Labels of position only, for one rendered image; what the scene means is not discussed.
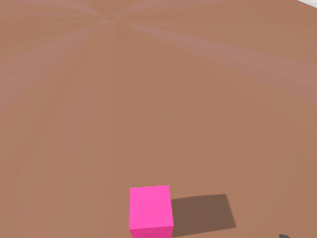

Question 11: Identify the carton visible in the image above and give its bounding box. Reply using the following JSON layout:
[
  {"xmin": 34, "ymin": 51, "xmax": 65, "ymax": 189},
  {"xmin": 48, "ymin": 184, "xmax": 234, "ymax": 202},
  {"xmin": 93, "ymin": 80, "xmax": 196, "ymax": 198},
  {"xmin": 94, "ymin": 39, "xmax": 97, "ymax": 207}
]
[{"xmin": 129, "ymin": 185, "xmax": 174, "ymax": 238}]

